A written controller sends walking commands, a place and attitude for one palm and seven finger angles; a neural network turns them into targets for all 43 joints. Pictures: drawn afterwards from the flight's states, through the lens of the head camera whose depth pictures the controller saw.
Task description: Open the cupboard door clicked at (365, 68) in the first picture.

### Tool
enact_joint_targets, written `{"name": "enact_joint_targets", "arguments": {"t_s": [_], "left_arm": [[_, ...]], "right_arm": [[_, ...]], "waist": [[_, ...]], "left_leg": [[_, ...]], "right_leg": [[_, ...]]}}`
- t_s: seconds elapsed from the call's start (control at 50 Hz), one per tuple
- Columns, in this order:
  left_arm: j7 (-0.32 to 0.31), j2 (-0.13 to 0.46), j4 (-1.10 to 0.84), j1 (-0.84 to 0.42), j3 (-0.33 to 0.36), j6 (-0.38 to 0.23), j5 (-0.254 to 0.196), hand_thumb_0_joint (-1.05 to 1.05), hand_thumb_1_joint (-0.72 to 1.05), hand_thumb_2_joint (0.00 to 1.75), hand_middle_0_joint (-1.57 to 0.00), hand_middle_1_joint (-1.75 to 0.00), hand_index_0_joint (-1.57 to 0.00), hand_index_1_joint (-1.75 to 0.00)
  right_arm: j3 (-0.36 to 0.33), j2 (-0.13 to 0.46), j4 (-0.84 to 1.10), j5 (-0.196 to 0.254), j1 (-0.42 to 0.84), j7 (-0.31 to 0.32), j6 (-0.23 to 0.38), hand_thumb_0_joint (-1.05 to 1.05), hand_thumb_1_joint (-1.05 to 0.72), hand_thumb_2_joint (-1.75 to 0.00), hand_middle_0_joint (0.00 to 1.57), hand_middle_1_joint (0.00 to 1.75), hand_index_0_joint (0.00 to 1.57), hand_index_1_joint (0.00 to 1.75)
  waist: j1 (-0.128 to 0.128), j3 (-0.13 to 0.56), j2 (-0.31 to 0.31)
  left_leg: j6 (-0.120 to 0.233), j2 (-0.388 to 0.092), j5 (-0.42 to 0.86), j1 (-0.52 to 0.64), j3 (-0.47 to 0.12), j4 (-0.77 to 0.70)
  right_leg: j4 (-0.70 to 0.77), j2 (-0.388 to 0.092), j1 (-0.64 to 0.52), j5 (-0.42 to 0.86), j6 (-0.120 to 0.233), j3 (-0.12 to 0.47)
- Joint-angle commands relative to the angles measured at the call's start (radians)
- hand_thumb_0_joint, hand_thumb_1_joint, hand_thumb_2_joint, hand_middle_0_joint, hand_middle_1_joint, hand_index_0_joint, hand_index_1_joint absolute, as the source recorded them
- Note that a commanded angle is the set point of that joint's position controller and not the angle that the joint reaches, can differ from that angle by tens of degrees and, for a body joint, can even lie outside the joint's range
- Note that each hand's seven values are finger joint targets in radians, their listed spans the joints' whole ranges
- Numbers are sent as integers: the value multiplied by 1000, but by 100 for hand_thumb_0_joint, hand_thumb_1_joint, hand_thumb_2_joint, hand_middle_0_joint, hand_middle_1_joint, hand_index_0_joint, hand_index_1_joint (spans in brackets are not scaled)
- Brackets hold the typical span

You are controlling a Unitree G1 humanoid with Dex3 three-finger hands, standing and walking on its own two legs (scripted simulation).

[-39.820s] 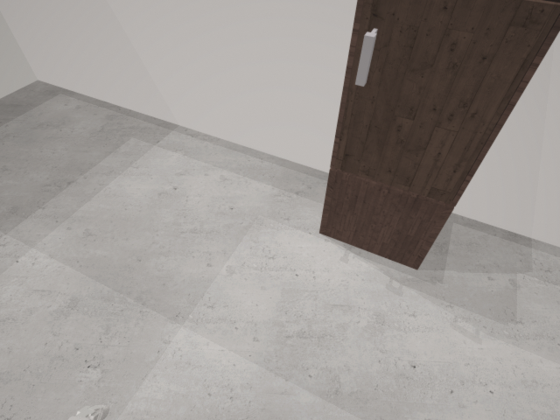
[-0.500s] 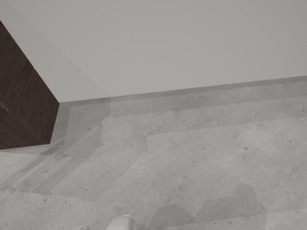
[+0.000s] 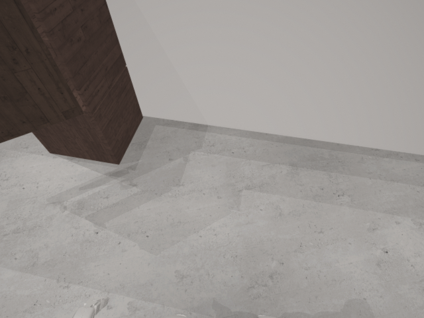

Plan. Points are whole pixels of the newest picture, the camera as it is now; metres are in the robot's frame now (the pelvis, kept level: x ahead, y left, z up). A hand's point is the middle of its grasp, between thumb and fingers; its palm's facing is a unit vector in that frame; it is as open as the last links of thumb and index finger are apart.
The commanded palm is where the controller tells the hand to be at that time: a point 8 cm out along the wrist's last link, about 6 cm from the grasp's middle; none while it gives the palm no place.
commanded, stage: turn to face it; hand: left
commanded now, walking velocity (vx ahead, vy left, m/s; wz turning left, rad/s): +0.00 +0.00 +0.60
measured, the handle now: out of the picture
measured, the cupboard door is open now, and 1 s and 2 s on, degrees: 41 41 41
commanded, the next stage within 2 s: take the last steps up to it in 0.82 s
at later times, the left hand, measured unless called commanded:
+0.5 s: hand out of the picture -0.03 +0.22 -0.18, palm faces +0.36 -0.90 -0.25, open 7.4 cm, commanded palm none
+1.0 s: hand out of the picture -0.01 +0.15 -0.15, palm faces +0.50 -0.84 -0.23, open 7.3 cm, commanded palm none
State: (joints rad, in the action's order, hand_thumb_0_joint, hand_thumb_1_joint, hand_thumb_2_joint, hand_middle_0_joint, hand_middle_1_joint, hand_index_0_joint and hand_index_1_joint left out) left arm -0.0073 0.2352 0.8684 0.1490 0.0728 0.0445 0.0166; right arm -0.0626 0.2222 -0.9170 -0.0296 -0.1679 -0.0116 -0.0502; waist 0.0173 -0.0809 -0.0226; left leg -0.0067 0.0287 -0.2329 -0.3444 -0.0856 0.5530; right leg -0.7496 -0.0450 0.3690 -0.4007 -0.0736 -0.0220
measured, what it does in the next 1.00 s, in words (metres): steps on the spot, turning left: right foot, then left foot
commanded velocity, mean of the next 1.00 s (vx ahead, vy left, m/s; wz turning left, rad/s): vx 0.03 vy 0.02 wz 0.39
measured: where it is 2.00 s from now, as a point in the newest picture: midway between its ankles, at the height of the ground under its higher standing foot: (162, 306)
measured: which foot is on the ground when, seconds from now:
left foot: down 0.00-0.04, up 0.06-0.40, down 0.42-0.80, up 0.82-1.00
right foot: up 0.00-0.02, down 0.04-0.42, up 0.44-0.76, down 0.78-1.00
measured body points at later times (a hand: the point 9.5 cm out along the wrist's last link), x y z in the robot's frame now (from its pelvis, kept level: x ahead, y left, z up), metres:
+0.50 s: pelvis +0.00 +0.00 -0.01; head +0.04 +0.03 +0.44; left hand -0.05 +0.26 -0.16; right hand +0.21 -0.20 -0.13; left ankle -0.02 +0.10 -0.73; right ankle +0.00 -0.14 -0.68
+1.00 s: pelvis +0.03 -0.03 +0.01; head +0.07 -0.02 +0.46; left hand -0.04 +0.20 -0.14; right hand +0.19 -0.22 -0.15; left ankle -0.06 +0.07 -0.66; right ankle +0.06 -0.13 -0.73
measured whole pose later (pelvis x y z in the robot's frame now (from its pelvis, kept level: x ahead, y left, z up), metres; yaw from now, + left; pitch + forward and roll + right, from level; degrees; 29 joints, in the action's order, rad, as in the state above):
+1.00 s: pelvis +0.03 -0.03 +0.01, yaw +29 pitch +0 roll +1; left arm -0.03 0.15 0.97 0.24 0.04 -0.01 0.02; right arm -0.07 0.21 -1.02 -0.01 -0.17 -0.01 -0.07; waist 0.01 -0.08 -0.01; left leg -0.04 0.01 -0.44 -0.44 0.00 1.03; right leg -0.48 -0.07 0.18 -0.30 0.01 -0.14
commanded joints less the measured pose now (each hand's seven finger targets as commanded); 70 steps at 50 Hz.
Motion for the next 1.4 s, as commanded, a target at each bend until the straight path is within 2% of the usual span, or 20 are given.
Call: {"name": "enact_joint_targets", "arguments": {"t_s": [0.0,0.02,0.04,0.12,0.24,0.34,0.36,0.4,0.46,0.72,0.74,0.78,0.8,0.9,1.06,1.14,1.16,1.18,1.2,1.38], "left_arm": [[-21,168,-41,162,44,-52,10,0,90,90,-20,-30,-20,-30],[-25,233,-49,153,51,-51,19,0,90,90,-20,-30,-20,-30],[-31,203,-54,127,42,-56,11,0,90,90,-20,-30,-20,-30],[-30,113,-73,27,15,-61,6,0,90,90,-20,-30,-20,-30],[-28,158,-20,141,29,-61,11,0,90,90,-20,-30,-20,-30],[-19,181,-6,125,44,-55,7,0,90,90,-20,-30,-20,-30],[-15,171,-10,110,40,-52,0,0,90,90,-20,-30,-20,-30],[-8,64,-85,43,7,-41,-7,0,90,90,-20,-30,-20,-30],[-14,77,-49,-12,13,-20,0,0,90,90,-20,-30,-20,-30],[-8,43,27,143,5,-37,-3,0,90,90,-20,-30,-20,-30],[-14,72,37,177,10,-48,0,0,90,90,-20,-30,-20,-30],[-20,194,34,179,25,-61,15,0,90,90,-20,-30,-20,-30],[-25,161,33,164,21,-69,9,0,90,90,-20,-30,-20,-30],[-28,82,34,111,2,-74,5,0,90,90,-20,-30,-20,-30],[-12,134,119,231,38,-88,18,0,90,90,-20,-30,-20,-30],[-1,145,124,162,41,-80,9,0,90,90,-20,-30,-20,-30],[6,121,114,136,38,-77,5,0,90,90,-20,-30,-20,-30],[16,57,82,125,28,-72,-3,0,90,90,-20,-30,-20,-30],[14,24,27,19,11,-71,4,0,90,90,-20,-30,-20,-30],[22,11,102,51,0,-60,11,0,90,90,-20,-30,-20,-30]], "right_arm": [[-52,126,105,20,54,8,15,0,-90,-90,20,30,20,30],[-45,88,128,20,72,2,19,0,-90,-90,20,30,20,30],[-54,133,115,10,80,2,12,0,-90,-90,20,30,20,30],[-37,76,62,13,45,-16,-7,0,-90,-90,20,30,20,30],[-16,44,67,19,128,-23,-2,0,-90,-90,20,30,20,30],[-19,67,59,17,58,-16,14,0,-90,-90,20,30,20,30],[-28,97,48,13,5,-17,19,0,-90,-90,20,30,20,30],[-73,286,29,5,-132,2,24,0,-90,-90,20,30,20,30],[-52,217,46,2,-44,29,30,0,-90,-90,20,30,20,30],[-29,155,34,8,32,26,27,0,-90,-90,20,30,20,30],[-25,124,34,16,31,23,28,0,-90,-90,20,30,20,30],[-15,53,58,23,30,11,23,0,-90,-90,20,30,20,30],[-24,79,43,13,53,15,10,0,-90,-90,20,30,20,30],[-15,35,-28,19,20,7,1,0,-90,-90,20,30,20,30],[0,14,-9,16,106,-13,35,0,-90,-90,20,30,20,30],[3,23,-42,12,-28,-12,53,0,-90,-90,20,30,20,30],[-10,69,-65,10,-110,-6,58,0,-90,-90,20,30,20,30],[-37,172,-81,-5,-207,4,60,0,-90,-90,20,30,20,30],[-46,220,-103,-6,-320,20,53,0,-90,-90,20,30,20,30],[10,72,-101,13,-224,35,111,0,-90,-90,20,30,20,30]], "waist": [[-73,152,124],[-83,117,326],[-67,100,304],[0,82,206],[-61,90,223],[-17,125,203],[17,153,136],[93,219,-289],[46,155,-172],[-44,129,-105],[-57,141,-31],[-60,101,287],[-59,72,322],[-19,76,192],[-96,54,191],[-15,57,173],[26,88,55],[73,116,-233],[120,94,-274],[-16,33,-53]], "left_leg": [[31,-42,-68,-229,-112,103],[-31,69,-357,-311,51,372],[-20,1,-363,-290,-6,571],[-57,-45,-196,-252,68,641],[-54,-33,-221,-153,174,313],[-21,-14,-90,69,213,2],[-2,-37,38,209,184,-106],[249,-459,667,413,-325,-172],[223,-361,328,221,-220,-200],[133,-211,230,56,-129,-120],[86,-156,142,0,-92,-49],[-11,29,-348,-165,69,318],[-8,-10,-364,-184,18,468],[-39,-33,-201,-173,61,540],[-27,-55,-249,-146,146,188],[-3,-2,-72,163,229,-98],[25,-38,-71,325,173,-162],[132,-265,-104,467,-152,-217],[241,-397,-93,463,-328,-313],[204,-238,316,336,-28,-361]], "right_leg": [[449,-174,-398,78,73,181],[515,-426,-347,162,195,402],[499,-443,-243,236,234,383],[392,-275,-245,552,177,41],[331,-303,-346,758,167,-63],[197,-313,-271,689,125,-118],[87,-293,-179,608,85,-150],[-315,-87,209,-288,-11,-134],[-422,-94,212,-134,1,20],[219,19,-185,129,16,-57],[351,-29,-281,206,28,-8],[486,-402,-277,341,208,331],[483,-390,-208,425,237,342],[402,-247,-270,669,191,56],[453,-356,-370,331,220,100],[356,-285,-175,206,141,-26],[207,-233,-59,160,100,-85],[-57,-96,166,-36,43,-201],[-286,-35,314,-235,44,-153],[-346,-87,299,140,45,-35]]}}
